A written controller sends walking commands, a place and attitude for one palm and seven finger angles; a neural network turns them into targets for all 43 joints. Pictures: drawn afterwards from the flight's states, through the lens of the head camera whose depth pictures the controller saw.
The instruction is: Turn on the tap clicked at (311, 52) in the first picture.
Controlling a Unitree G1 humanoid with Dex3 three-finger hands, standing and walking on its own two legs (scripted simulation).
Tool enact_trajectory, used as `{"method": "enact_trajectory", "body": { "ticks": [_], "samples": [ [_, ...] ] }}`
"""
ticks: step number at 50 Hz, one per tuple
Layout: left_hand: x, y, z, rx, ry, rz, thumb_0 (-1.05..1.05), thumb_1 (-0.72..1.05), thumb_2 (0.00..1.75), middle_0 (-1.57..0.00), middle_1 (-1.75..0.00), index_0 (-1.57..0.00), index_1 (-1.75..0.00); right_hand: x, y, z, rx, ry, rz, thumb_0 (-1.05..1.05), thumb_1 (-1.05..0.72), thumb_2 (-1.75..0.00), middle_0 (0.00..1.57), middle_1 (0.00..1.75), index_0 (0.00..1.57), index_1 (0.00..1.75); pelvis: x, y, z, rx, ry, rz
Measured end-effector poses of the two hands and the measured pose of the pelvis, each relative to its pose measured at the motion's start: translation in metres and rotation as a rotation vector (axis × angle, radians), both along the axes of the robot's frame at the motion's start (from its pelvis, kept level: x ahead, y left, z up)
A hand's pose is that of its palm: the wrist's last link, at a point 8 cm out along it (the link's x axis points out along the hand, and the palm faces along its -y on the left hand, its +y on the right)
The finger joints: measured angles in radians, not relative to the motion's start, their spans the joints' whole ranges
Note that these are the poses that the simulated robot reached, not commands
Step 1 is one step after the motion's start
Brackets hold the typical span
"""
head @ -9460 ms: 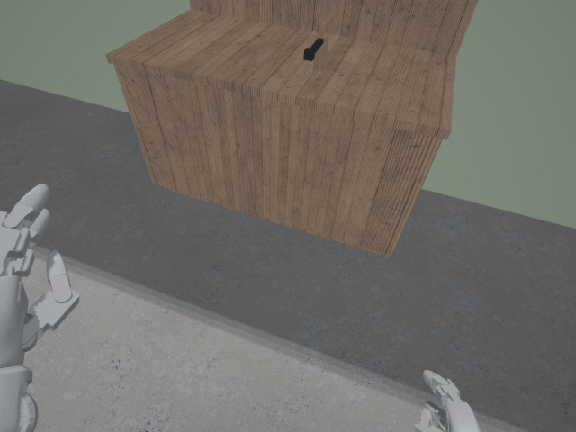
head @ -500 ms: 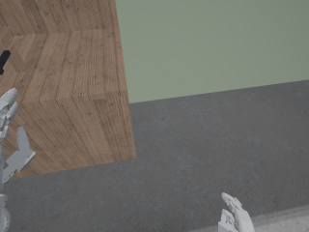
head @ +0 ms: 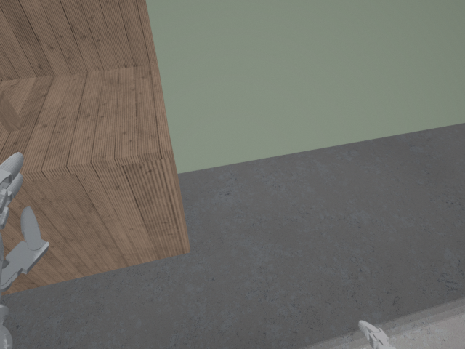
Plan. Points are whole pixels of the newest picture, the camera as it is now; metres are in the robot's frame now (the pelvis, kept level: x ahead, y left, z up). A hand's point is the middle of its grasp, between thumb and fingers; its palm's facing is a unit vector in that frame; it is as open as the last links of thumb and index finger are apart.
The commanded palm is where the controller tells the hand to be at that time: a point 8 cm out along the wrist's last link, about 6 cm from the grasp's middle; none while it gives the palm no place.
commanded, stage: take the last steps up to it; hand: left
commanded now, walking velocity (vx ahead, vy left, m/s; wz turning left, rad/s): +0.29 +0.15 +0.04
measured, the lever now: out of the picture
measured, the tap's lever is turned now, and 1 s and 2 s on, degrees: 0 0 0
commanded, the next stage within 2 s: come to a stop and stand still in 0.90 s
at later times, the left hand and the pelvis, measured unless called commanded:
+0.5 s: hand (32, 193) +0.29 +0.30 +0.17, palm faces +0.41 -0.81 -0.43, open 7.5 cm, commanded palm +0.22 +0.34 +0.18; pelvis +0.06 +0.06 +0.00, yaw +0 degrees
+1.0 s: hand (26, 141) +0.39 +0.37 +0.18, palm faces +0.38 -0.80 -0.46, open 7.4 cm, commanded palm +0.32 +0.41 +0.18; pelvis +0.16 +0.13 -0.01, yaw +1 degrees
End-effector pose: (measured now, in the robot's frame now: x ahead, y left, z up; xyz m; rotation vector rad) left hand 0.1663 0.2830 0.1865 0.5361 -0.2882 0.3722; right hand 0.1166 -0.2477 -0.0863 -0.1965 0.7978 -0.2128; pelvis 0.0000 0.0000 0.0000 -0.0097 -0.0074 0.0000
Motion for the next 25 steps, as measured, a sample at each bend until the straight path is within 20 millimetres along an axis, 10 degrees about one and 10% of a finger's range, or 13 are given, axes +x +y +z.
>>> {"method": "enact_trajectory", "body": {
  "ticks": [14, 25],
  "samples": [
    [0.021, 0.019, 0.005, 0.0, 0.007, -0.02, 0.02, 0.88, 0.89, -0.21, -0.3, -0.22, -0.31, 0.052, 0.037, 0.006, 0.002, 0.046, 0.079, 0.01, -0.9, -0.9, 0.2, 0.3, 0.2, 0.3, 0.025, 0.025, 0.007, 0.032, 0.008, 0.023],
    [0.081, 0.057, 0.001, -0.013, -0.006, -0.014, 0.02, 0.89, 0.89, -0.21, -0.3, -0.21, -0.31, 0.103, 0.094, 0.0, 0.078, -0.038, 0.061, 0.01, -0.9, -0.9, 0.2, 0.3, 0.2, 0.3, 0.063, 0.059, 0.001, 0.017, 0.016, 0.005]
  ]
}}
